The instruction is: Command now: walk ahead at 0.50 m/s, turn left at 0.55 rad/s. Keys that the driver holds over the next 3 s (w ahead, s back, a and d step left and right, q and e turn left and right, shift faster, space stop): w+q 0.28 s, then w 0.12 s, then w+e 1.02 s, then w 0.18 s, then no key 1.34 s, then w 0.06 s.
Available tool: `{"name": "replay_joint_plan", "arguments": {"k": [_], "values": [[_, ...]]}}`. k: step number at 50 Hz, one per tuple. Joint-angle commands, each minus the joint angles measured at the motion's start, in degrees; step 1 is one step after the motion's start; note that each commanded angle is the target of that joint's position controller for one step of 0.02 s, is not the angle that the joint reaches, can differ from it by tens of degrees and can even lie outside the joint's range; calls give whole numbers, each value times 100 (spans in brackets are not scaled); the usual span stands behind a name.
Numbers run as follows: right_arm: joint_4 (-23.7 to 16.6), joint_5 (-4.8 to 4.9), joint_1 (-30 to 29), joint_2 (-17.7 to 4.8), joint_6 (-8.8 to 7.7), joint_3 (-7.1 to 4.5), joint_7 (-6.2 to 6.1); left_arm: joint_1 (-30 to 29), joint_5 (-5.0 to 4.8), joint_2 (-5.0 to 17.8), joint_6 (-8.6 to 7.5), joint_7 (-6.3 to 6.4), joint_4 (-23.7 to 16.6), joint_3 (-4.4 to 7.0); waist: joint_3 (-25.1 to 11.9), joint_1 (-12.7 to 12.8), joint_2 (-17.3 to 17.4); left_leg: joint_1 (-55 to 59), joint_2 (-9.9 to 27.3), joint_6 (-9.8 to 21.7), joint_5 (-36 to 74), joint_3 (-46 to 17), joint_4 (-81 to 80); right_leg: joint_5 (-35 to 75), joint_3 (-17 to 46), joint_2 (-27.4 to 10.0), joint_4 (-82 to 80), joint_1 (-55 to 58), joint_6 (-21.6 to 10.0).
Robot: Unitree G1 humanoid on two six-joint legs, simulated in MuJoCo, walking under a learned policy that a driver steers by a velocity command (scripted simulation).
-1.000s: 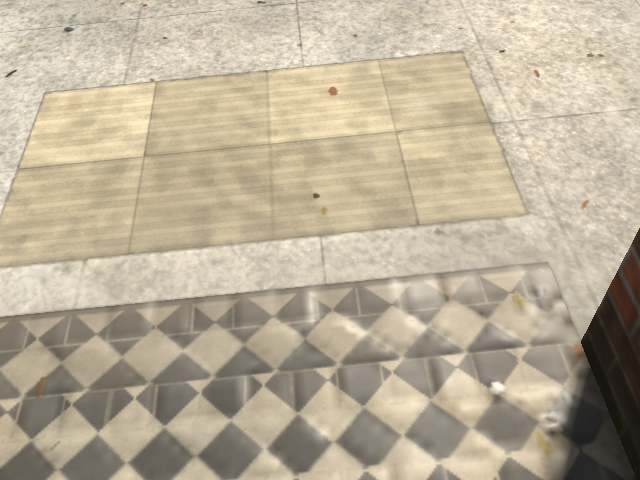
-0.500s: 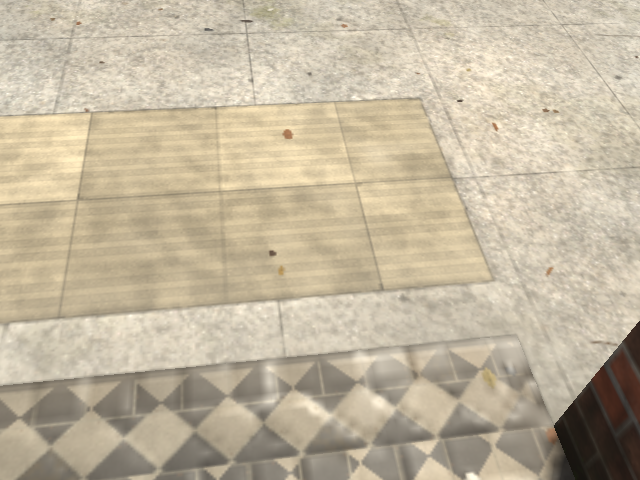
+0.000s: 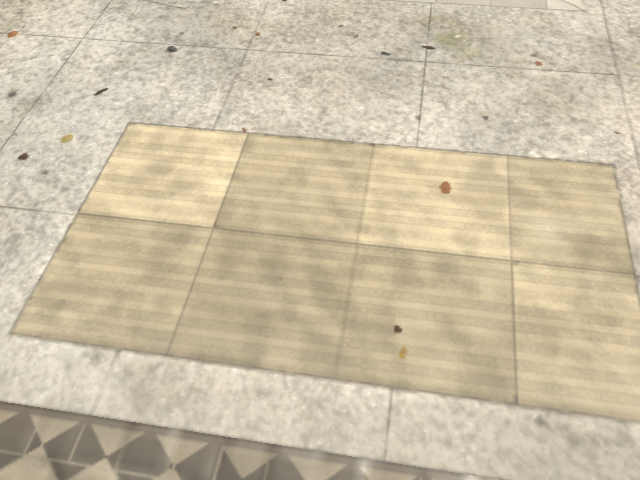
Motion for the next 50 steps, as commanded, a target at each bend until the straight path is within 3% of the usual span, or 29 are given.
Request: {"name": "replay_joint_plan", "arguments": {"k": [1, 5, 10, 12, 13, 14, 15, 16, 17, 18, 19, 20, 21, 22, 25, 28, 30, 34, 37, 40, 41, 42, 43, 44, 45, 46, 47, 48, 50], "values": [[-387, -38, -143, -42, 17, 24, 107, 156, -38, 517, -153, 22, -137, 121, 70, 3, -711, -817, 267, -131, 615, -83, -297, 505, 998, -1579, -1289, 324, -568], [-656, -65, -791, 126, -23, 139, 207, 322, -74, 497, -179, 2, 87, 118, 138, 35, -619, -555, 243, -134, 1481, 234, -1533, 1330, 283, -1500, -1162, 347, -528], [-1014, -113, -1534, 46, -20, 192, 276, 807, -43, 785, -111, -7, 418, 180, 213, 188, -597, -223, 53, 301, 967, 785, -2443, 2373, -188, -1673, -854, 1037, -477], [-990, -137, -1350, -31, -17, 162, 230, 845, -28, 913, -32, 16, 492, 199, 62, 57, -738, 180, -253, 523, 347, 1014, -2603, 4097, -440, -1682, -155, 1373, -423], [-904, -145, -1019, -99, -35, 124, 184, 871, -27, 1000, 21, 31, 523, 212, -159, -109, -819, 609, -474, 653, 71, 1089, -2677, 5047, -542, -1697, 503, 1459, -404], [-702, -157, -371, -197, -87, 59, 131, 854, -48, 1052, 87, 38, 514, 215, -551, -417, -763, 1456, -689, 810, 74, 1091, -2942, 5308, -668, -1657, 1532, 1261, -355], [-342, -225, 640, -468, -137, -74, 42, 854, -36, 985, 110, 36, 420, 177, -1142, -846, -439, 2976, -499, 1047, 56, 527, -3225, 4267, -683, -1553, 2965, 316, -207], [-314, -223, 940, -1115, -131, -243, -49, 1184, -96, 337, 84, -63, 47, 31, -1847, -599, 938, 5022, 1371, 1701, -140, -2300, -3533, -267, -657, -847, 5117, -2056, 139], [-438, -45, 976, -1189, -77, -245, -106, 963, -40, 706, 53, -80, -60, 136, -2249, -662, 423, 5100, 2117, 2010, 149, -4393, -4536, -1999, 484, -155, 6037, -2885, 217], [-265, 15, 723, -1025, -57, -197, -168, 344, -69, 761, 39, -90, -170, 167, -1295, -635, -255, 4519, 1834, 1762, 816, -3042, -4628, -1243, 878, -570, 5897, -3297, 168], [-189, 49, 393, -728, -105, -115, -195, 272, -110, 609, -18, -94, -211, 100, -710, -407, -310, 3684, 1631, 1576, 1615, -2275, -4701, -783, 875, -772, 5397, -3107, 140], [-149, 54, 124, -448, -166, -31, -191, 379, -67, 506, 10, -93, -93, 81, -388, -136, -369, 3097, 1277, 1310, 2187, -1633, -4838, -660, 918, -935, 4896, -2738, 140], [-67, 105, 62, -317, -225, 23, -201, 585, 22, 422, 127, -97, -26, 60, -243, 68, -205, 2661, 1050, 1122, 2458, -1205, -4951, -622, 914, -971, 4643, -2337, 205], [-49, 97, 41, -179, -294, 69, -178, 828, 61, 369, 243, -129, 126, 49, -304, 147, -163, 2503, 906, 1046, 2598, -900, -5041, -552, 899, -961, 4562, -2054, 229], [111, 153, 321, -297, -453, 44, -158, 631, 6, 346, 393, -231, 142, 82, -131, 160, -97, 2459, 803, 929, 2728, -398, -5316, -129, 872, -870, 4419, -2312, 201], [254, 116, 645, -341, -495, 39, -171, 0, -50, 355, 414, -228, -1, 99, 206, -50, -16, 2646, 748, 700, 2577, -53, -5543, 456, 1053, -719, 3918, -2886, 153], [329, 131, 667, -344, -521, 69, -188, -368, -37, 363, 400, -227, -116, 91, 358, -74, -8, 2763, 796, 596, 2570, 147, -5648, 798, 1107, -580, 3403, -3050, 169], [467, 119, 735, -263, -546, 134, -287, -966, -3, 216, 392, -322, -268, 2, 511, -218, 76, 3041, 829, 456, 2967, 660, -5754, 1388, 551, -431, 2208, -2741, 89], [606, 97, 854, -322, -519, 166, -377, -1108, 54, 243, 378, -374, -372, -8, 396, -221, 18, 3745, 979, 374, 4537, 991, -5253, 994, 198, -199, 1519, -2407, -170], [616, 15, 727, -615, -425, 117, -476, -287, 58, 467, 374, -357, -198, 93, -208, 201, 360, 4228, 1155, 289, 6844, 1164, -3645, 114, -52, 313, 1376, -1528, -580], [557, -20, 659, -665, -374, 105, -464, 354, 66, 600, 333, -305, -17, 179, -582, 469, 314, 4034, 1163, 305, 6549, 1206, -2615, -48, -26, 440, 1194, -842, -718], [449, 12, 521, -729, -357, 99, -435, 1178, 141, 833, 296, -243, 211, 297, -977, 905, 63, 3197, 999, 252, 5320, 1283, -1145, -93, 446, 278, 749, 379, -967], [154, 109, 853, -221, -420, 217, -329, 1536, 186, 1564, 331, -147, 217, 522, -1578, 723, -1151, 1119, 242, 15, 1627, 1297, 1082, -13, 2846, -1350, 814, 2158, -1749], [-38, 98, 612, -286, -481, 191, -249, 1227, -18, 1607, 376, -183, 168, 544, -1888, 546, -1297, -518, -696, -71, -1610, 222, 2286, 111, 5327, -2043, -134, 2808, -2369], [-166, 51, 128, -356, -548, 203, -209, 890, -123, 1471, 398, -174, 162, 527, -1054, 498, -607, -1061, -183, 4, -1025, -313, 2164, -139, 4497, -1888, -344, 2192, -2126], [-240, 99, -8, -382, -621, 216, -183, 597, -107, 1129, 408, -161, 111, 446, -494, 332, -248, -950, 61, -6, -514, -220, 1671, 120, 3872, -1751, -515, 1371, -1874], [-216, 85, 4, -356, -608, 209, -191, 394, -89, 884, 400, -150, 105, 378, -98, 93, 8, -675, 238, -58, -361, -171, 1174, 673, 3359, -1470, -633, 698, -1613], [-240, -11, 55, -317, -502, 224, -199, 264, -123, 740, 370, -125, 108, 325, 14, -87, -29, -326, 343, -174, -310, -161, 825, 1110, 2951, -1188, -711, 211, -1453], [-257, -100, 177, -196, -287, 259, -171, 280, -137, 791, 261, -126, 100, 317, -106, -200, -261, 12, 387, -361, -260, -43, 417, 1717, 2513, -885, -766, -122, -1371]]}}
Next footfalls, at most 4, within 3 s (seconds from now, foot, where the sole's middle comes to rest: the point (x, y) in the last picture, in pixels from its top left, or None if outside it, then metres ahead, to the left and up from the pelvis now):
0.30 left None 0.29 0.12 -0.78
0.84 right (335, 411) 0.63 0.03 -0.78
1.36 left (283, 286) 0.96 0.16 -0.78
1.84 right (385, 244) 1.09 -0.11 -0.78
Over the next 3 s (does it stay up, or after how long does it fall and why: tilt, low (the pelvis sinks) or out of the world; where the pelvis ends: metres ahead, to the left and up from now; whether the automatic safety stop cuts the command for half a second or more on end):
stays up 1.07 0.01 0.00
